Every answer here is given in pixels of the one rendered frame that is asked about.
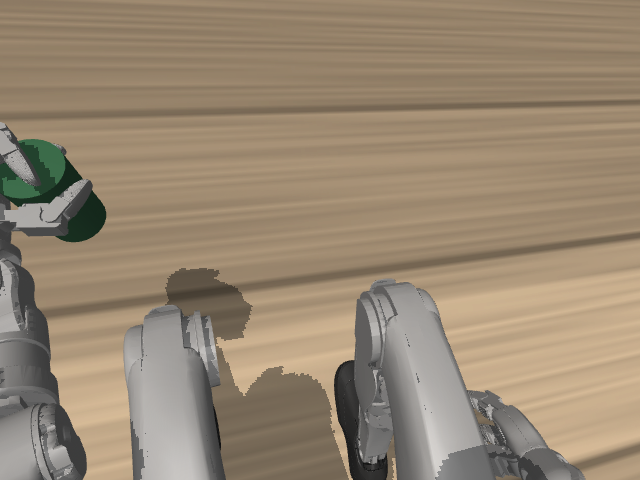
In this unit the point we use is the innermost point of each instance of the right robot hand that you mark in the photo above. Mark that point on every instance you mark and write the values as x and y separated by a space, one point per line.
512 436

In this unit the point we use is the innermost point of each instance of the right robot foot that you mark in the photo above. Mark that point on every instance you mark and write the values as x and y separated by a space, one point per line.
347 406

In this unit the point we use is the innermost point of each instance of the right robot arm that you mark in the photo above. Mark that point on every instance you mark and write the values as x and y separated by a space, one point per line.
547 464

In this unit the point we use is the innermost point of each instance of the can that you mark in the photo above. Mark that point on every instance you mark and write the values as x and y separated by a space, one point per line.
56 174

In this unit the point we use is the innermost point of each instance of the left robot arm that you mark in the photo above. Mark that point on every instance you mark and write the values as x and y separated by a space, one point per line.
37 439

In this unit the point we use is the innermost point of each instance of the left robot hand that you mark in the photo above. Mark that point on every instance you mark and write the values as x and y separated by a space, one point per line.
36 219

